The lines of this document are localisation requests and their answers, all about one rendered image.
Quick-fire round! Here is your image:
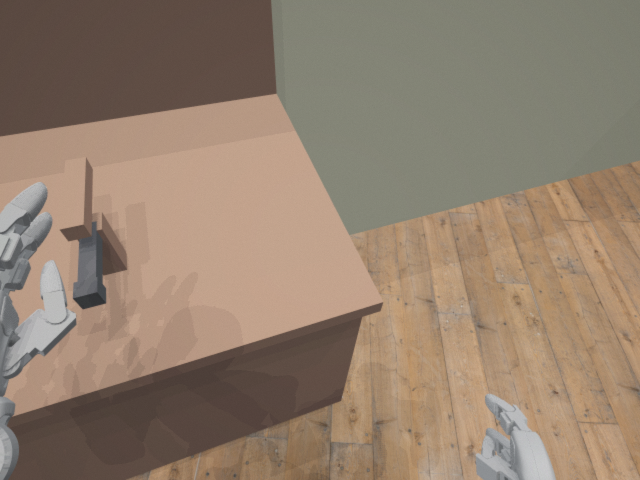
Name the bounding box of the counter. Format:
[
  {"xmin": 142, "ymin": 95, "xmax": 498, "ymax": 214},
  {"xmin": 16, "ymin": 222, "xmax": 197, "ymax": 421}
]
[{"xmin": 0, "ymin": 0, "xmax": 383, "ymax": 480}]

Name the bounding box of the robot right hand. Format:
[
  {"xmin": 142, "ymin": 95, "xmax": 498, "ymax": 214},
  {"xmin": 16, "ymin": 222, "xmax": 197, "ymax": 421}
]
[{"xmin": 476, "ymin": 394, "xmax": 556, "ymax": 480}]

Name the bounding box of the robot left hand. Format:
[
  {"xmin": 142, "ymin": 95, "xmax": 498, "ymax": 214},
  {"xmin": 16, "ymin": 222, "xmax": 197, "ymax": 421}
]
[{"xmin": 0, "ymin": 182, "xmax": 76, "ymax": 397}]

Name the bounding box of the tap lever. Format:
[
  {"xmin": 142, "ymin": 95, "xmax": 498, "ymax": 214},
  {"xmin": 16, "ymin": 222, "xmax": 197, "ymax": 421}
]
[{"xmin": 73, "ymin": 221, "xmax": 106, "ymax": 309}]

